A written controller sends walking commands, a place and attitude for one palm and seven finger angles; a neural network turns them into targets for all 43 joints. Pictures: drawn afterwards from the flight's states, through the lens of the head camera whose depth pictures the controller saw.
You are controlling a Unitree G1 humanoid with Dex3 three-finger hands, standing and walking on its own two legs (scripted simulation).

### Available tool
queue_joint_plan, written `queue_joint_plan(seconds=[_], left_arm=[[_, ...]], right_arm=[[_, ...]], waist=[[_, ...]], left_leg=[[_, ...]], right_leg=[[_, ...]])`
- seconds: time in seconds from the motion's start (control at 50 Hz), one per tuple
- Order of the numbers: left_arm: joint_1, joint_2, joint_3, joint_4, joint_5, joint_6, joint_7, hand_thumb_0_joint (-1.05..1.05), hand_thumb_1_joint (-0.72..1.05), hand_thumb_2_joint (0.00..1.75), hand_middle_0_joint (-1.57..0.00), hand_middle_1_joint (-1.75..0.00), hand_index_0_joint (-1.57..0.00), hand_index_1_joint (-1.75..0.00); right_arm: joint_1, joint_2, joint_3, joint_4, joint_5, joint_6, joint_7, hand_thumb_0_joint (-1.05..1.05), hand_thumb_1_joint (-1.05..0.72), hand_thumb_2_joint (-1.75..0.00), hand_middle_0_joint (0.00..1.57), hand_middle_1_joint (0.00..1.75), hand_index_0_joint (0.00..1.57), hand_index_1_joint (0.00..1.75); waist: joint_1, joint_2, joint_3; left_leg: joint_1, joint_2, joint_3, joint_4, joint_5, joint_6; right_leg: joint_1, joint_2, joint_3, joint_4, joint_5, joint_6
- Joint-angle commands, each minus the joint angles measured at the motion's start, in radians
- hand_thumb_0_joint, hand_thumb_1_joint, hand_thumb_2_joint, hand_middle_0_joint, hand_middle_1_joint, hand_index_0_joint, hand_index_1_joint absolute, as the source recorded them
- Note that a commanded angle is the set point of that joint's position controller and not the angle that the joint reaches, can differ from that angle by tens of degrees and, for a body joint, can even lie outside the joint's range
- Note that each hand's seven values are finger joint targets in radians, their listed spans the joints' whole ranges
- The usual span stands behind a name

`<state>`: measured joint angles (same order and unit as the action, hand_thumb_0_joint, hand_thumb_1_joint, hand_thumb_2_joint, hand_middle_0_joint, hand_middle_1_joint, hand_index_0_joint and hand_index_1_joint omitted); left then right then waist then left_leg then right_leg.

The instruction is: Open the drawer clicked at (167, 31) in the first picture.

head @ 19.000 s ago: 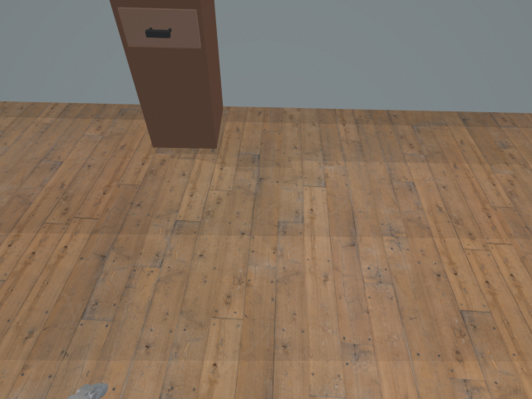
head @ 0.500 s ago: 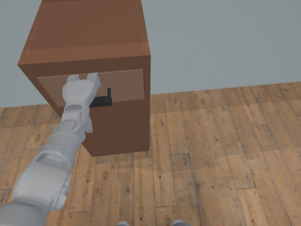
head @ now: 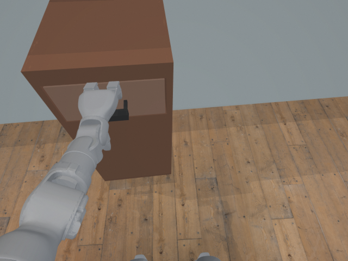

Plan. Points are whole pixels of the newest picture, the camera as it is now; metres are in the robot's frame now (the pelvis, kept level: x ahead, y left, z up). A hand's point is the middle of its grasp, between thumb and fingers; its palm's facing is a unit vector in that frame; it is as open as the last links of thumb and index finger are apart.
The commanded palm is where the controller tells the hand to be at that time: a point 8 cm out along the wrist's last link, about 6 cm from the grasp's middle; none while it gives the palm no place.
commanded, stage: lower the fingers behind the handle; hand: left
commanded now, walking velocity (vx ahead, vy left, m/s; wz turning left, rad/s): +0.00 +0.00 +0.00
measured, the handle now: (111, 109) +0.55 +0.17 -0.05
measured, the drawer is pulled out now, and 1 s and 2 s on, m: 0.00 0.00 0.00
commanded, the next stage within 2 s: lift the fingers back up to retry in 1.46 s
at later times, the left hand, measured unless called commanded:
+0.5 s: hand (107, 124) +0.48 +0.17 -0.04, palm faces -0.09 -0.01 -1.00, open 13.9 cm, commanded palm +0.47 +0.17 +0.01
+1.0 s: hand (107, 125) +0.48 +0.17 -0.04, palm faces -0.01 +0.00 -1.00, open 13.9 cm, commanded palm +0.46 +0.17 -0.02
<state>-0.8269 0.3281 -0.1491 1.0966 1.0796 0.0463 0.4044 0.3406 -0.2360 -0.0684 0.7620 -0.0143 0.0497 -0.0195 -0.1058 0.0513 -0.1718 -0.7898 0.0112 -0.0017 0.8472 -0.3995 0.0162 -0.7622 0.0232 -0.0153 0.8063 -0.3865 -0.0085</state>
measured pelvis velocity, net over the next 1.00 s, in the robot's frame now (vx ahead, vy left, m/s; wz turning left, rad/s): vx -0.02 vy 0.00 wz -0.02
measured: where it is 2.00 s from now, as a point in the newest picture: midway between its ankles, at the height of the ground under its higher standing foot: outside the picture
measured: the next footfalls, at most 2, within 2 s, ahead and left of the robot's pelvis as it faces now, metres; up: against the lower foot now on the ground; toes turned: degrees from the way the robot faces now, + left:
none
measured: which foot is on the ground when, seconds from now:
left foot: down 0.00-1.00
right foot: down 0.00-1.00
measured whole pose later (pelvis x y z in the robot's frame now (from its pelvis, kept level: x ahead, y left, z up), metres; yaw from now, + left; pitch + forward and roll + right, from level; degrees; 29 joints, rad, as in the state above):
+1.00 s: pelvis -0.02 +0.00 -0.04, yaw -1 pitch +26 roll -2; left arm -0.90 0.36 -0.09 1.20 1.11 0.11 0.51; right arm 0.32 -0.24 -0.04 0.74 -0.04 0.04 0.01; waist -0.15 0.06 -0.20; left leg -1.05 0.02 0.01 1.07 -0.47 0.03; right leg -1.03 0.03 -0.01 1.02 -0.45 0.00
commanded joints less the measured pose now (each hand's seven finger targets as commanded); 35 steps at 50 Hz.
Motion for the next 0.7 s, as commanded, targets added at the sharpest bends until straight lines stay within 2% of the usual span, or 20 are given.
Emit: queue_joint_plan(seconds=[0.0,0.02,0.08,0.12,0.16,0.2,0.24,0.28,0.3,0.32,0.34,0.36,0.38,0.4,0.44,0.48,0.54,0.6,0.64,0.68], left_arm=[[-0.392,0.191,0.085,-0.062,0.032,0.026,0.076,0.00,-0.50,0.30,-0.30,-1.20,-0.30,-1.20],[-0.408,0.200,0.092,-0.055,0.034,0.039,0.089,0.00,-0.50,0.30,-0.30,-1.20,-0.30,-1.20],[-0.445,0.235,0.127,-0.087,0.044,0.055,0.115,0.00,-0.50,0.30,-0.30,-1.20,-0.30,-1.20],[-0.483,0.243,0.127,-0.112,0.045,0.057,0.124,0.00,-0.50,0.30,-0.30,-1.20,-0.30,-1.20],[-0.500,0.269,0.149,-0.162,0.045,0.051,0.130,0.00,-0.50,0.30,-0.30,-1.20,-0.30,-1.20],[-0.516,0.263,0.147,-0.188,0.041,0.041,0.129,0.00,-0.50,0.30,-0.30,-1.20,-0.30,-1.20],[-0.487,0.252,0.143,-0.176,0.041,0.042,0.127,0.00,-0.50,0.30,-0.30,-1.20,-0.30,-1.20],[-0.469,0.203,0.113,-0.159,0.033,0.046,0.120,0.00,-0.50,0.30,-0.30,-1.20,-0.30,-1.20],[-0.463,0.205,0.112,-0.137,0.032,0.048,0.120,0.00,-0.50,0.30,-0.30,-1.20,-0.30,-1.20],[-0.436,0.226,0.128,-0.119,0.028,0.053,0.114,0.00,-0.50,0.30,-0.30,-1.20,-0.30,-1.20],[-0.442,0.219,0.114,-0.103,0.031,0.057,0.110,0.00,-0.50,0.30,-0.30,-1.20,-0.30,-1.20],[-0.434,0.197,0.095,-0.086,0.027,0.062,0.103,0.00,-0.50,0.30,-0.30,-1.20,-0.30,-1.20],[-0.459,0.179,0.081,-0.100,0.021,0.055,0.097,0.00,-0.50,0.30,-0.30,-1.20,-0.30,-1.20],[-0.437,0.192,0.091,-0.088,0.023,0.052,0.094,0.00,-0.50,0.30,-0.30,-1.20,-0.30,-1.20],[-0.439,0.217,0.104,-0.085,0.019,0.041,0.086,0.00,-0.50,0.30,-0.30,-1.20,-0.30,-1.20],[-0.439,0.204,0.097,-0.082,0.016,0.023,0.076,0.00,-0.50,0.30,-0.30,-1.20,-0.30,-1.20],[-0.429,0.244,0.128,-0.089,0.032,0.000,0.089,0.00,-0.50,0.30,-0.30,-1.20,-0.30,-1.20],[-0.384,0.196,0.101,-0.058,0.038,0.006,0.097,0.00,-0.50,0.30,-0.30,-1.20,-0.30,-1.20],[-0.367,0.211,0.114,-0.053,0.041,0.017,0.107,0.00,-0.50,0.30,-0.30,-1.20,-0.30,-1.20],[-0.395,0.177,0.097,-0.065,0.037,0.029,0.113,0.00,-0.50,0.30,-0.30,-1.20,-0.30,-1.20]], right_arm=[[0.122,-0.150,-0.034,-0.060,-0.008,-0.022,-0.005,0.00,-0.90,-0.90,0.20,0.30,0.20,0.30],[0.121,-0.150,-0.032,-0.065,-0.009,-0.023,-0.003,0.00,-0.90,-0.90,0.20,0.30,0.20,0.30],[0.118,-0.150,-0.034,-0.077,-0.019,-0.026,0.001,0.00,-0.90,-0.90,0.20,0.30,0.20,0.30],[0.126,-0.149,-0.035,-0.080,-0.020,-0.030,0.000,0.00,-0.90,-0.90,0.20,0.30,0.20,0.30],[0.131,-0.149,-0.039,-0.081,-0.023,-0.034,0.001,0.00,-0.90,-0.90,0.20,0.30,0.20,0.30],[0.139,-0.148,-0.044,-0.073,-0.028,-0.038,-0.001,0.00,-0.90,-0.90,0.20,0.30,0.20,0.30],[0.145,-0.149,-0.046,-0.061,-0.028,-0.037,-0.001,0.00,-0.90,-0.90,0.20,0.30,0.20,0.30],[0.148,-0.147,-0.047,-0.052,-0.028,-0.038,0.005,0.00,-0.90,-0.90,0.20,0.30,0.20,0.30],[0.157,-0.150,-0.048,-0.043,-0.027,-0.038,0.005,0.00,-0.90,-0.90,0.20,0.30,0.20,0.30],[0.158,-0.154,-0.047,-0.040,-0.025,-0.036,0.006,0.00,-0.90,-0.90,0.20,0.30,0.20,0.30],[0.159,-0.155,-0.045,-0.036,-0.025,-0.035,0.003,0.00,-0.90,-0.90,0.20,0.30,0.20,0.30],[0.159,-0.152,-0.044,-0.036,-0.022,-0.035,0.004,0.00,-0.90,-0.90,0.20,0.30,0.20,0.30],[0.160,-0.151,-0.043,-0.036,-0.024,-0.037,0.007,0.00,-0.90,-0.90,0.20,0.30,0.20,0.30],[0.163,-0.152,-0.043,-0.035,-0.023,-0.038,0.007,0.00,-0.90,-0.90,0.20,0.30,0.20,0.30],[0.163,-0.154,-0.040,-0.035,-0.024,-0.036,0.003,0.00,-0.90,-0.90,0.20,0.30,0.20,0.30],[0.163,-0.151,-0.039,-0.037,-0.025,-0.039,0.003,0.00,-0.90,-0.90,0.20,0.30,0.20,0.30],[0.161,-0.155,-0.039,-0.038,-0.031,-0.042,0.001,0.00,-0.90,-0.90,0.20,0.30,0.20,0.30],[0.167,-0.150,-0.040,-0.043,-0.031,-0.044,0.007,0.00,-0.90,-0.90,0.20,0.30,0.20,0.30],[0.161,-0.155,-0.041,-0.046,-0.032,-0.039,0.011,0.00,-0.90,-0.90,0.20,0.30,0.20,0.30],[0.165,-0.152,-0.046,-0.047,-0.033,-0.037,0.015,0.00,-0.90,-0.90,0.20,0.30,0.20,0.30]], waist=[[-0.039,-0.008,-0.273],[-0.043,-0.008,-0.279],[-0.034,0.001,-0.384],[-0.048,0.000,-0.437],[-0.038,0.031,-0.512],[-0.051,0.035,-0.565],[-0.053,0.011,-0.542],[-0.058,0.019,-0.513],[-0.070,-0.006,-0.490],[-0.059,-0.009,-0.482],[-0.072,-0.025,-0.454],[-0.071,-0.018,-0.425],[-0.074,0.004,-0.428],[-0.069,0.005,-0.433],[-0.071,-0.014,-0.422],[-0.076,-0.012,-0.409],[-0.066,0.006,-0.434],[-0.067,0.007,-0.419],[-0.061,0.007,-0.422],[-0.071,0.010,-0.445]], left_leg=[[0.184,-0.029,0.013,-0.053,0.293,0.021],[0.169,-0.029,0.017,-0.044,0.282,0.022],[0.173,-0.029,0.015,-0.017,0.325,0.022],[0.174,-0.026,0.017,0.001,0.336,0.024],[0.200,-0.025,0.019,0.015,0.365,0.022],[0.221,-0.021,0.013,0.037,0.401,0.024],[0.210,-0.019,0.012,0.044,0.407,0.023],[0.212,-0.019,0.011,0.045,0.421,0.021],[0.199,-0.017,0.012,0.048,0.408,0.024],[0.180,-0.019,0.012,0.047,0.393,0.024],[0.164,-0.019,0.010,0.046,0.377,0.025],[0.153,-0.022,0.012,0.041,0.355,0.024],[0.163,-0.021,0.011,0.037,0.361,0.023],[0.164,-0.021,0.012,0.042,0.358,0.024],[0.135,-0.023,0.011,0.050,0.341,0.027],[0.119,-0.024,0.009,0.058,0.330,0.029],[0.102,-0.023,0.008,0.082,0.329,0.029],[0.094,-0.021,0.005,0.094,0.346,0.025],[0.085,-0.022,0.007,0.103,0.346,0.024],[0.106,-0.019,0.003,0.110,0.373,0.022]], right_leg=[[0.071,0.040,-0.011,-0.067,0.257,-0.028],[0.066,0.040,-0.010,-0.060,0.254,-0.027],[0.097,0.040,-0.009,-0.025,0.299,-0.027],[0.106,0.039,-0.005,-0.009,0.325,-0.020],[0.128,0.037,-0.001,0.006,0.358,-0.019],[0.124,0.037,-0.001,0.017,0.389,-0.016],[0.116,0.038,-0.003,0.018,0.397,-0.013],[0.099,0.041,-0.008,0.016,0.402,-0.016],[0.092,0.040,-0.007,0.011,0.399,-0.011],[0.097,0.041,-0.004,0.012,0.392,-0.012],[0.086,0.040,-0.004,0.007,0.380,-0.011],[0.076,0.041,-0.005,0.003,0.363,-0.012],[0.069,0.040,-0.007,0.004,0.362,-0.015],[0.064,0.041,-0.006,0.007,0.355,-0.014],[0.067,0.039,-0.002,0.013,0.353,-0.012],[0.054,0.039,-0.001,0.020,0.348,-0.015],[0.029,0.037,-0.001,0.048,0.335,-0.016],[-0.002,0.039,-0.010,0.061,0.337,-0.018],[-0.009,0.040,-0.009,0.068,0.334,-0.018],[-0.018,0.041,-0.014,0.077,0.348,-0.020]])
